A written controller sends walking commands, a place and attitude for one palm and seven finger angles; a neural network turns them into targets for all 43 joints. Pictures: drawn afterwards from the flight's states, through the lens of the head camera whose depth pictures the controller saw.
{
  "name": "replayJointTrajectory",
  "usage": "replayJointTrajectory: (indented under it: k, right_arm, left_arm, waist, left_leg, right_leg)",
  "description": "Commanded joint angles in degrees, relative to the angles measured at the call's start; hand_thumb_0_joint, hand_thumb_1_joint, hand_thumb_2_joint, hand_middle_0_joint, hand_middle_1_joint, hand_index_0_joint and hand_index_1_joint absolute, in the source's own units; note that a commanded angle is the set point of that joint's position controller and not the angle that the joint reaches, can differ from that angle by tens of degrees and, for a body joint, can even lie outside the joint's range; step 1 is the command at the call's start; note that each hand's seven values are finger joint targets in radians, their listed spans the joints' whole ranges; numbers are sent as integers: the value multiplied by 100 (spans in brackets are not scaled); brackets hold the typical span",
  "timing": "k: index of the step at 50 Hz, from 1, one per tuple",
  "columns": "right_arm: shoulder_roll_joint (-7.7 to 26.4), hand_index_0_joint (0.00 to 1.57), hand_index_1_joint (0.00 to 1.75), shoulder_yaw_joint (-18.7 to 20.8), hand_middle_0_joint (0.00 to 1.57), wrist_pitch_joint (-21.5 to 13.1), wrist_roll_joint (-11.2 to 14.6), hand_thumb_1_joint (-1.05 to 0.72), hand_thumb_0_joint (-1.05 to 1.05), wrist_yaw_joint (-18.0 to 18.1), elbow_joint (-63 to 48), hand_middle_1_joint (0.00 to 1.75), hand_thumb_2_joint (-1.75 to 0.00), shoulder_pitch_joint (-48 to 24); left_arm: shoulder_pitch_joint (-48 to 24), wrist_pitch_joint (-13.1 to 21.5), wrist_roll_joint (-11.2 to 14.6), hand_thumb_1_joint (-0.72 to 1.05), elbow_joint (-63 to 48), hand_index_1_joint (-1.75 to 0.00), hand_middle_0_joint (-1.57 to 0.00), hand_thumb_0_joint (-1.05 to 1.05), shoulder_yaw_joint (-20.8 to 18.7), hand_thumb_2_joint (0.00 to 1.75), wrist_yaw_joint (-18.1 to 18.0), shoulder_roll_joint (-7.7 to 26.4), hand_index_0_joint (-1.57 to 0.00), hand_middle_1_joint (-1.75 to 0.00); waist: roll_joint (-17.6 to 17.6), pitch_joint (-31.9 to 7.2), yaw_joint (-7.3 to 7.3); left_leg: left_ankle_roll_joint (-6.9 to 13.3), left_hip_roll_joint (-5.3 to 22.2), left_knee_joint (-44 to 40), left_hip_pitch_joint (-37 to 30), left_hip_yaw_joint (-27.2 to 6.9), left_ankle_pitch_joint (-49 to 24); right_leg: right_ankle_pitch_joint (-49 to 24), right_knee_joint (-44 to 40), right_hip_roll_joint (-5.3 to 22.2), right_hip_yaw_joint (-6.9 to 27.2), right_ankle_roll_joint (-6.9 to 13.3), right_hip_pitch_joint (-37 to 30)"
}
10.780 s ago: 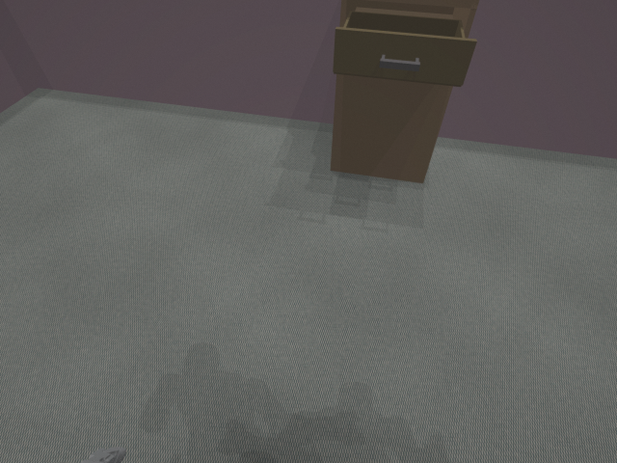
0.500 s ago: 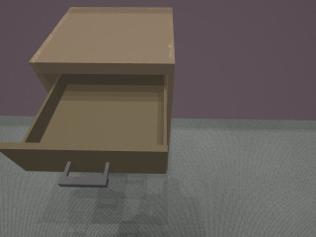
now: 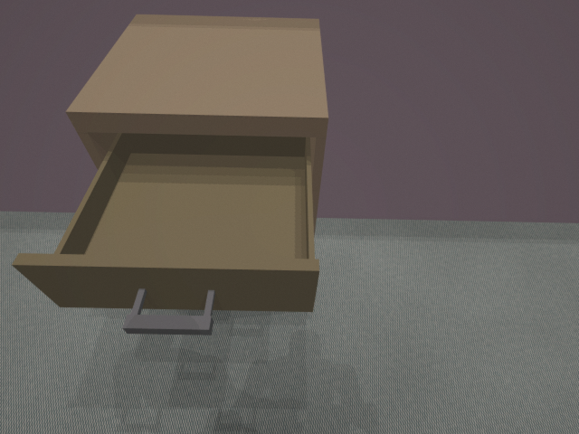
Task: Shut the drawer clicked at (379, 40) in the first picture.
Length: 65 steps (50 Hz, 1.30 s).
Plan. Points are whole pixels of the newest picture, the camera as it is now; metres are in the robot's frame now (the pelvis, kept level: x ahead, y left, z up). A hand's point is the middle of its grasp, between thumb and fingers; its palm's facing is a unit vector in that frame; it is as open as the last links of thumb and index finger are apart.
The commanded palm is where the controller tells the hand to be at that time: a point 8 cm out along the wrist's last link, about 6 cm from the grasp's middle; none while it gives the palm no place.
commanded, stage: come to a stop and stand still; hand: left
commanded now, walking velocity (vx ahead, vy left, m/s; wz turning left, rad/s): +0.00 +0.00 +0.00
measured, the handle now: (172, 310) +0.29 +0.20 -0.03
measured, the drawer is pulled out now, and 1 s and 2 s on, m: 0.30 0.30 0.30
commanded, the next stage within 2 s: look again from close up in 0.18 s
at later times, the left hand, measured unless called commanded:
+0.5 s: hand out of the picture +0.04 +0.16 -0.18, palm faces +0.02 -0.98 -0.21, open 7.4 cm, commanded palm none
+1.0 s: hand (164, 432) +0.14 +0.18 -0.07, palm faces +0.25 -0.94 -0.22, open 7.2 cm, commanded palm +0.10 +0.21 -0.06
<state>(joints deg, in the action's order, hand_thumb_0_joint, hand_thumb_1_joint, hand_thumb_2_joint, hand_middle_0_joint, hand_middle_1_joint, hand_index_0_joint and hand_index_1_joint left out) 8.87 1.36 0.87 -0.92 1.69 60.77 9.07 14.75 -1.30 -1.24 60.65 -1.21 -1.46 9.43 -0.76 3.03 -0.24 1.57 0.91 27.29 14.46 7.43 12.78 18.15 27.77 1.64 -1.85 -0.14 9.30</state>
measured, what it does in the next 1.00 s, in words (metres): stands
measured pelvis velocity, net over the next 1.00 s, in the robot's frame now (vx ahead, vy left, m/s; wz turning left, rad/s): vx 0.02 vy -0.02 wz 0.05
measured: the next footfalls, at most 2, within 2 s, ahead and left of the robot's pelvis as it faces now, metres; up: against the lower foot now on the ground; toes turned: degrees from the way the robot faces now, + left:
none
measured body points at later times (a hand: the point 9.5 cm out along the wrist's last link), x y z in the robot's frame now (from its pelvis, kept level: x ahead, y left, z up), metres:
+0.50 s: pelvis +0.02 -0.02 +0.00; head +0.03 -0.02 +0.45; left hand +0.04 +0.21 -0.16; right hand +0.02 -0.23 -0.16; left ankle +0.02 +0.10 -0.74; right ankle -0.04 -0.12 -0.74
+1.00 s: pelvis +0.02 -0.02 +0.00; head +0.03 -0.03 +0.44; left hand +0.12 +0.23 -0.06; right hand +0.11 -0.26 -0.13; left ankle +0.02 +0.10 -0.74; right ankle -0.04 -0.12 -0.74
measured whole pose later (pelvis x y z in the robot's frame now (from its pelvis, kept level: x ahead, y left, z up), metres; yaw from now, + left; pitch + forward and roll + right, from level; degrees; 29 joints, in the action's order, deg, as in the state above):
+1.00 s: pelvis +0.02 -0.02 +0.00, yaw +3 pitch +2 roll +2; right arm 11.4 0.9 -12.5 1.3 3.5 49.6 17.2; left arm 30.4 1.1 6.6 13.0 -1.6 -6.0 10.8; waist 0.0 -0.9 -1.1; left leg -0.2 0.4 29.5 16.7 4.2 14.2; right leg 22.2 33.5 2.0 -4.5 1.4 11.8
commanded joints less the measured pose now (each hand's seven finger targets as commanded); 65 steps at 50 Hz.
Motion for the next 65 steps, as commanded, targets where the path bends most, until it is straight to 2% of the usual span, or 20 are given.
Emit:
replayJointTrajectory:
  k: [1, 2, 3, 5, 7, 17, 42, 43, 44, 45, 46, 47, 49, 50, 53, 54, 57, 60, 61, 65]
  right_arm:
    - [491, 20, 30, 52, 20, -73, 36, -90, 0, -18, -1, 30, -90, 428]
    - [505, 20, 30, 28, 20, -86, 38, -90, 0, -21, 72, 30, -90, 480]
    - [911, 20, 30, 86, 20, -188, 42, -90, 0, -48, -264, 30, -90, 462]
    - [602, 20, 30, 12, 20, -150, -10, -90, 0, -121, -383, 30, -90, 665]
    - [624, 20, 30, -1, 20, -125, -32, -90, 0, -134, -439, 30, -90, 762]
    - [598, 20, 30, -102, 20, -237, 13, -90, 0, -54, -208, 30, -90, 1055]
    - [645, 20, 30, -147, 20, -241, 46, -90, 0, -4, 64, 30, -90, 831]
    - [766, 20, 30, -74, 20, -251, 72, -90, 0, -23, -347, 30, -90, 289]
    - [1593, 20, 30, 101, 20, -1124, 361, -90, 0, 194, -2171, 30, -90, 551]
    - [1118, 20, 30, -29, 20, -1698, 224, -90, 0, 381, -1870, 30, -90, 275]
    - [958, 20, 30, 66, 20, -1872, 367, -90, 0, 335, -1859, 30, -90, 247]
    - [994, 20, 30, 97, 20, -1859, 364, -90, 0, 263, -1694, 30, -90, 496]
    - [1271, 20, 30, 318, 20, -1866, 177, -90, 0, 246, -2118, 30, -90, 283]
    - [1225, 20, 30, 337, 20, -1847, 129, -90, 0, 242, -2298, 30, -90, 195]
    - [1158, 20, 30, 417, 20, -1805, 82, -90, 0, 54, -2779, 30, -90, -147]
    - [1180, 20, 30, 416, 20, -1855, 81, -90, 0, 26, -2990, 30, -90, -232]
    - [1062, 20, 30, 419, 20, -1938, 69, -90, 0, -26, -3358, 30, -90, -213]
    - [966, 20, 30, 363, 20, -1885, 100, -90, 0, 5, -3315, 30, -90, -320]
    - [992, 20, 30, 386, 20, -1791, 116, -90, 0, 34, -3297, 30, -90, -272]
    - [1085, 20, 30, 244, 20, -1617, 323, -90, 0, 170, -3913, 30, -90, -353]
  left_arm:
    - [359, 204, 23, 90, -22, -30, -20, 0, 9, 90, -46, 491, -20, -30]
    - [372, 219, 27, 90, 5, -30, -20, 0, 23, 90, -51, 466, -20, -30]
    - [698, 302, -99, 90, 28, -30, -20, 0, 40, 90, -269, 556, -20, -30]
    - [295, 357, 17, 90, -339, -30, -20, 0, 80, 90, -202, 622, -20, -30]
    - [362, 339, 36, 90, -399, -30, -20, 0, 72, 90, -152, 665, -20, -30]
    - [659, 302, 79, 90, -325, -30, -20, 0, 131, 90, -135, 554, -20, -30]
    - [693, 267, 67, 90, -258, -30, -20, 0, 116, 90, -128, 634, -20, -30]
    - [1023, 407, -44, 90, -39, -30, -20, 0, 65, 90, -332, 664, -20, -30]
    - [-3050, 1591, 1177, 90, -8991, -32, -22, 0, -583, 90, -253, 1913, -22, -32]
    - [-346, 1350, 687, 90, -7474, -34, -24, 0, -506, 90, -494, 1416, -24, -34]
    - [1239, 565, 862, 90, -6576, -37, -26, 0, 140, 90, -720, 272, -26, -37]
    - [1214, 419, 915, 90, -6349, -39, -28, 0, 486, 90, -562, -373, -28, -39]
    - [786, 883, 906, 90, -6334, -43, -32, 0, -17, 90, -301, 114, -32, -43]
    - [1418, 1198, 989, 90, -5794, -45, -34, 0, -121, 90, -94, -37, -34, -45]
    - [2639, 2392, 1195, 90, -5376, -52, -40, 0, -176, 90, 810, -381, -40, -52]
    - [2285, 2751, 1264, 90, -5814, -54, -42, 0, -266, 90, 994, -154, -42, -54]
    - [1499, 3610, 1307, 90, -7545, -60, -48, 0, -693, 90, 1141, 623, -48, -60]
    - [875, 4281, 1320, 90, -7354, -67, -54, 0, -730, 90, 1343, 679, -54, -67]
    - [965, 4283, 1319, 90, -7060, -69, -56, 0, -1041, 90, 1354, 890, -56, -69]
    - [938, 3389, 1623, 90, -7221, -78, -64, 0, -676, 90, 1697, 787, -64, -78]
  waist:
    - [-314, -131, -137]
    - [-262, -86, -126]
    - [-318, -23, -21]
    - [2, -51, -224]
    - [304, -57, -180]
    - [8, -114, 2]
    - [44, -107, 34]
    - [81, 411, 160]
    - [1184, -2508, -488]
    - [2183, -2735, 67]
    - [1801, -2026, -125]
    - [958, -1351, -246]
    - [-479, -531, -433]
    - [-1129, -427, -317]
    - [-1427, -1211, 171]
    - [-1216, -1610, 242]
    - [714, -2487, 267]
    - [266, -1616, -99]
    - [79, -1398, -64]
    - [148, -1479, -61]
  left_leg:
    - [-57, 515, -593, -774, -700, -288]
    - [-53, 537, -649, -794, -720, -394]
    - [-123, 737, 394, -417, -692, -1224]
    - [-107, 457, 237, -62, -652, 312]
    - [-24, 415, 154, -26, -684, 483]
    - [81, 532, 64, -121, -752, -926]
    - [64, 605, -285, -702, -741, -1598]
    - [-126, 549, 1058, -13, -456, -1568]
    - [86, -34, 13, -1679, -587, -2527]
    - [138, 228, -299, -2624, -770, -3506]
    - [43, 379, -302, -2196, -901, -4052]
    - [50, 356, -11, -1732, -888, -3648]
    - [30, 123, 640, -200, -849, -1465]
    - [20, 13, 902, 410, -813, -931]
    - [-111, -70, 1668, 1401, -697, -1035]
    - [-97, -89, 1881, 1698, -698, -784]
    - [-83, -71, 2246, 1366, -551, -603]
    - [-56, -13, 2838, 2391, -718, 270]
    - [-49, -6, 2949, 2726, -710, 612]
    - [26, -64, 2940, 2903, -654, 1309]
  right_leg:
    - [-798, -981, 497, 684, 200, 591]
    - [-845, -987, 483, 649, 185, 584]
    - [-2091, -803, 555, 646, 42, 467]
    - [239, -911, 575, 732, 355, 746]
    - [558, -783, 475, 692, 418, 850]
    - [-1243, -287, 382, 471, 317, 299]
    - [-1929, -642, 478, 432, 229, 53]
    - [-4344, -794, 816, 840, -112, 451]
    - [-4228, -57, 304, 213, 225, -143]
    - [-2715, 621, -102, -13, 293, 184]
    - [-951, 873, -182, -358, 182, 989]
    - [-678, 740, -153, -374, 112, 1388]
    - [-930, 220, -144, -467, 60, 1876]
    - [-1035, 392, -148, -462, 18, 2025]
    - [-1910, 1543, -161, -414, -1, 2167]
    - [-1744, 1784, -122, -260, -5, 2197]
    - [-845, 2069, -140, 7, 162, 2507]
    - [206, 2245, -135, 217, 151, 3539]
    - [778, 2094, -103, 422, 162, 3635]
    - [2026, 1537, 46, 911, 94, 3258]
